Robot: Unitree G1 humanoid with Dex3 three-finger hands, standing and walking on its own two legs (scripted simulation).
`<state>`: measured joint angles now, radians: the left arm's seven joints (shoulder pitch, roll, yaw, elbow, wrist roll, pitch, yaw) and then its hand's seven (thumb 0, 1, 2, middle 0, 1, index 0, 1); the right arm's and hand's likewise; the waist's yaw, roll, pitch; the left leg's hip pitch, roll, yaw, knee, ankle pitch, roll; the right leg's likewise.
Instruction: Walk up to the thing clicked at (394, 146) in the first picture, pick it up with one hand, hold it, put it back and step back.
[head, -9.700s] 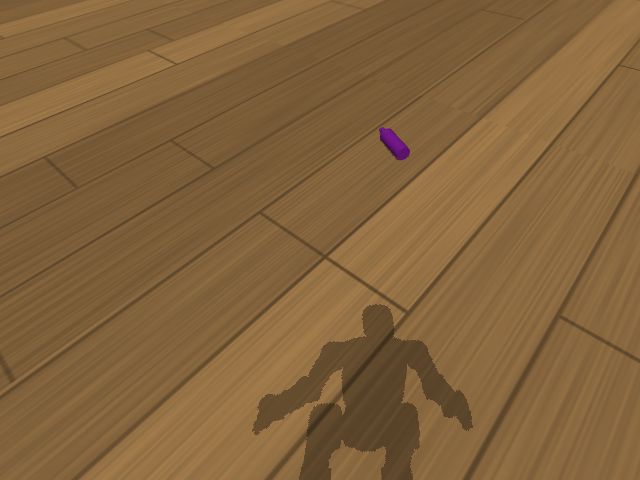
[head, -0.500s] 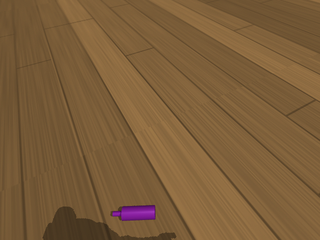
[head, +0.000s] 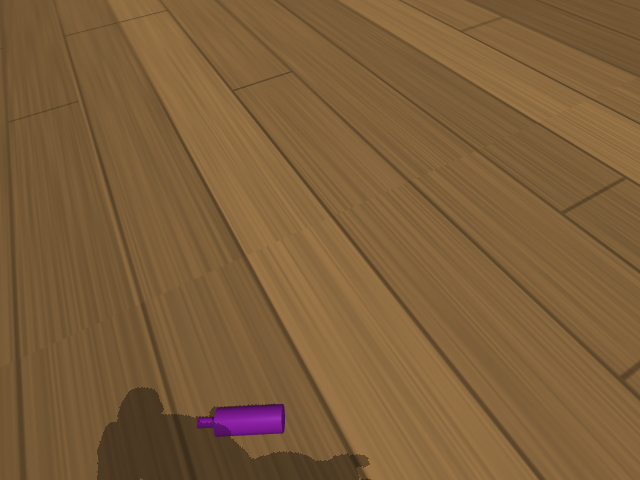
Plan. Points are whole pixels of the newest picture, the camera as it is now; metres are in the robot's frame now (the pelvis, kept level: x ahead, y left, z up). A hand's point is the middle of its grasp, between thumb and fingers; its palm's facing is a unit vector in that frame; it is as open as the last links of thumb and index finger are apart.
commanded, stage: walk up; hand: left
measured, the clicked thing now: (240, 420) +0.37 +0.31 -0.73
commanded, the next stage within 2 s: stand in 1.36 s
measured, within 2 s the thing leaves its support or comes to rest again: neither
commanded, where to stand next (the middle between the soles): +0.03 +0.04 m, yaw +2 degrees
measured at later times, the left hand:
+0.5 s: hand out of the picture +0.11 +0.29 -0.13, palm faces +0.04 -0.91 -0.42, open 7.4 cm
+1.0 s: hand out of the picture +0.06 +0.28 -0.15, palm faces +0.04 -0.93 -0.36, open 7.3 cm
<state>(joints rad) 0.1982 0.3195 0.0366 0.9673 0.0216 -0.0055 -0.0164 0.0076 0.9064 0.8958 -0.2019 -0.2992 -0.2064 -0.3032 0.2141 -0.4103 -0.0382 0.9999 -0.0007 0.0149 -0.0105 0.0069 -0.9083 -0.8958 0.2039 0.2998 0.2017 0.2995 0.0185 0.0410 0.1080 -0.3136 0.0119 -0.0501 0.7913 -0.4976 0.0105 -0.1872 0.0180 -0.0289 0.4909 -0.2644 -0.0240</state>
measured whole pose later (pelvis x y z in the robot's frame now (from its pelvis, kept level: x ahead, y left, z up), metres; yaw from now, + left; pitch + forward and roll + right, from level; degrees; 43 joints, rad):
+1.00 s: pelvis +0.00 +0.02 +0.01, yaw +3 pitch -3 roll +0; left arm 0.11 0.36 0.02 1.11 0.01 -0.01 0.00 0.01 0.91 0.90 -0.20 -0.30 -0.21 -0.30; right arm 0.11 -0.35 -0.04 1.08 -0.01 0.03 0.03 0.01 -0.91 -0.90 0.21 0.30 0.20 0.30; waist 0.01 0.01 0.09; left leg -0.19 -0.02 -0.03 0.40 -0.16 0.02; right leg -0.12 -0.03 -0.04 0.38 -0.21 0.02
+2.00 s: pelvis +0.02 +0.00 +0.01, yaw +2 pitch -2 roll +0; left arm 0.12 0.35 0.00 1.13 0.01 -0.02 0.00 0.01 0.91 0.90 -0.20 -0.30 -0.20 -0.30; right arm 0.11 -0.36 0.00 1.13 0.00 -0.02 0.01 0.01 -0.91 -0.90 0.21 0.30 0.20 0.30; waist 0.00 0.01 0.05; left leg -0.11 0.00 -0.02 0.31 -0.15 -0.01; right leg -0.06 -0.01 -0.03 0.30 -0.20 0.00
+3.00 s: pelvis +0.02 +0.00 +0.01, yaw +1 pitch -2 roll +0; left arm 0.13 0.36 0.00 1.12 0.01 -0.02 -0.01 0.01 0.91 0.90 -0.20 -0.30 -0.20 -0.30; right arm 0.11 -0.36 0.01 1.13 0.00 -0.02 0.00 0.01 -0.91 -0.90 0.21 0.30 0.20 0.30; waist 0.01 0.00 0.05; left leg -0.11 0.01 -0.02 0.31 -0.15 -0.01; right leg -0.06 0.00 -0.03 0.30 -0.20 -0.01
